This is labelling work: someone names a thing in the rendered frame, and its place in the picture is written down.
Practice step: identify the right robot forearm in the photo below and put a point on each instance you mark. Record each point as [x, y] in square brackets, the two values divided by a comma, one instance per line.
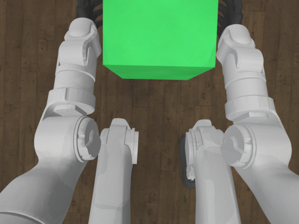
[244, 78]

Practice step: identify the left robot forearm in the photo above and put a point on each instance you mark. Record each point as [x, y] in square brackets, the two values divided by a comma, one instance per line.
[75, 72]

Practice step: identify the left robot hand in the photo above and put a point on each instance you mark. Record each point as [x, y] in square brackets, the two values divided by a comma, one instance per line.
[85, 10]

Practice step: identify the robot right thigh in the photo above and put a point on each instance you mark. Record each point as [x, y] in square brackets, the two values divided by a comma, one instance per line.
[216, 201]

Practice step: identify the robot right foot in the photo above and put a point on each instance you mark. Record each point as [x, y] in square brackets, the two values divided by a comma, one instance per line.
[189, 183]

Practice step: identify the right robot hand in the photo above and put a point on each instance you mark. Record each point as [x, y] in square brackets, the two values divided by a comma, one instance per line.
[232, 14]

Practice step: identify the robot left upper arm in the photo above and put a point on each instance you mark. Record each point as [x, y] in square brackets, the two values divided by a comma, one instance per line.
[64, 145]

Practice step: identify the robot right upper arm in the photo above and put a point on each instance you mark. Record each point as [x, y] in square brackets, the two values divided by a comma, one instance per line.
[260, 153]

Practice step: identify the carton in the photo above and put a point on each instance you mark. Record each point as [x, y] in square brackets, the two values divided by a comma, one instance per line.
[159, 39]

